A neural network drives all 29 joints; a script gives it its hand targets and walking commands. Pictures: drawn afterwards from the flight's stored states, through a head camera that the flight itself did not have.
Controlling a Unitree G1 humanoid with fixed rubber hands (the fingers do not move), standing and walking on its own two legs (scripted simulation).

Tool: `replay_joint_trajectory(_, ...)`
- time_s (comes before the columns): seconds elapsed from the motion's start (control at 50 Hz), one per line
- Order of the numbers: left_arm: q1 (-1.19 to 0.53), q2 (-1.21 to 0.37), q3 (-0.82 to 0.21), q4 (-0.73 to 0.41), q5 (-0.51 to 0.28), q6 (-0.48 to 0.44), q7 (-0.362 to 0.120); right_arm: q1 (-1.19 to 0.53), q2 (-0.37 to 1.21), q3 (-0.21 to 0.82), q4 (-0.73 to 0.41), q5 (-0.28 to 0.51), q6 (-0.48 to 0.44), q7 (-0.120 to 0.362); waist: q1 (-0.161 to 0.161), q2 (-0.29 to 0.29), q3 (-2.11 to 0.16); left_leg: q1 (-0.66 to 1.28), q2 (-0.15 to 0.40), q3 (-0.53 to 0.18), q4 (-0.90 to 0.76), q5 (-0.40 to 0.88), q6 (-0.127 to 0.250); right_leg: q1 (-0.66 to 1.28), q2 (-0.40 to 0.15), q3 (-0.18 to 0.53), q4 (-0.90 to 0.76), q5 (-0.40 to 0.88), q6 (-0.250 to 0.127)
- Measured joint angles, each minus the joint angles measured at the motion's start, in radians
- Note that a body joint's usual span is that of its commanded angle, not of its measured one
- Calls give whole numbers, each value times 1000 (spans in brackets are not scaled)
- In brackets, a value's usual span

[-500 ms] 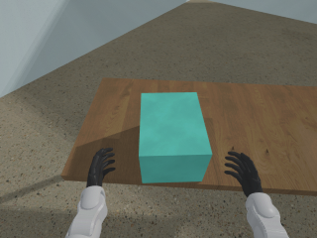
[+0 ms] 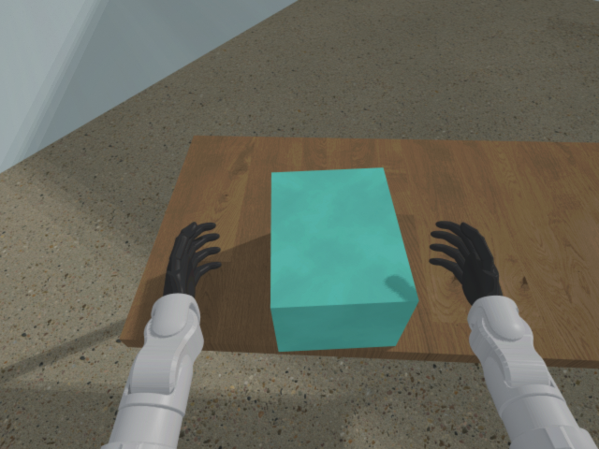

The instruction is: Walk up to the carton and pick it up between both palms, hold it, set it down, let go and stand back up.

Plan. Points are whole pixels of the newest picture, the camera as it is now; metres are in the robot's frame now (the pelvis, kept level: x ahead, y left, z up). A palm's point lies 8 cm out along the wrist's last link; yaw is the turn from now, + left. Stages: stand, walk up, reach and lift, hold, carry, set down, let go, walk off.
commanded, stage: reach and lift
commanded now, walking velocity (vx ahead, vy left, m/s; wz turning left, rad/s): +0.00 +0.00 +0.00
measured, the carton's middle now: (332, 257) +0.42 -0.01 -0.05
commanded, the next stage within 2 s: none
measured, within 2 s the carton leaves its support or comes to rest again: neither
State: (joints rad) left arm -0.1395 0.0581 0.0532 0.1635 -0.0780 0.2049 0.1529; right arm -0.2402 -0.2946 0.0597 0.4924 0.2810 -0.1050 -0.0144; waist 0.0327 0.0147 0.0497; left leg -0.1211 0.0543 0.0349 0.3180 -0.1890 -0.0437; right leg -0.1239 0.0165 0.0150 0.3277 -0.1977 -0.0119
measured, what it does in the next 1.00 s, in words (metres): stands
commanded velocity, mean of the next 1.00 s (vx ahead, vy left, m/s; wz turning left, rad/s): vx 0.00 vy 0.00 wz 0.00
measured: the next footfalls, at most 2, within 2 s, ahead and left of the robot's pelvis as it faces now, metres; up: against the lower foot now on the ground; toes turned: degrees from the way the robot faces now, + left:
none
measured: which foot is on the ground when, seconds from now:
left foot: down 0.00-1.00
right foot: down 0.00-1.00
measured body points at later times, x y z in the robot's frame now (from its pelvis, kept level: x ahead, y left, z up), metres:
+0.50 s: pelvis -0.02 -0.01 +0.00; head +0.04 -0.01 +0.45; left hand +0.37 +0.19 +0.08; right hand +0.41 -0.19 +0.08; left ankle -0.01 +0.14 -0.75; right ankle -0.02 -0.11 -0.75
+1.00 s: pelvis -0.02 +0.00 -0.01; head +0.05 +0.00 +0.43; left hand +0.38 +0.19 +0.01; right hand +0.43 -0.16 +0.03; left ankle -0.01 +0.14 -0.75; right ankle -0.01 -0.11 -0.75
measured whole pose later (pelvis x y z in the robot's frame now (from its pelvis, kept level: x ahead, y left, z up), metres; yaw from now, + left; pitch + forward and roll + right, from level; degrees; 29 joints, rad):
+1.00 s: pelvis -0.02 +0.00 -0.01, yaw +1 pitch +15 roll -1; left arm -0.69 0.05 0.11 1.02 -0.06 -0.15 0.16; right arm -0.82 -0.26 0.04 1.24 0.28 -0.23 0.00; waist 0.08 0.01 -0.15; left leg -0.56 0.07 -0.01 0.50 -0.21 -0.05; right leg -0.52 0.03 -0.02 0.45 -0.19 -0.01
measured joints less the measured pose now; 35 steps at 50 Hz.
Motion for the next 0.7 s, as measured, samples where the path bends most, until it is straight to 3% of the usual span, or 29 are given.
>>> replay_joint_trajectory(0.1,-65,-22,-6,23,7,55,0,-78,-40,5,87,21,42,17,14,3,-16,-3,3,6,-1,-3,1,1,3,6,-13,6,0)
replay_joint_trajectory(0.22,-119,-34,21,46,25,99,-12,-140,-56,33,115,44,62,8,11,-7,-1,-17,9,5,-1,2,-2,-16,9,5,-10,11,-2)
replay_joint_trajectory(0.38,-250,0,60,117,10,101,3,-281,-48,23,172,46,75,8,19,-15,-11,-100,16,4,6,24,-8,-107,17,5,10,25,-10)
replay_joint_trajectory(0.6,-455,38,89,316,-3,59,-16,-476,-43,3,340,32,106,5,32,4,-78,-196,14,-21,22,43,-9,-189,15,-18,17,41,-11)
replay_joint_trajectory(0.7,-557,35,90,492,12,16,-17,-554,-40,-20,485,8,114,10,47,-5,-103,-231,16,-21,37,42,-8,-224,16,-19,31,41,-12)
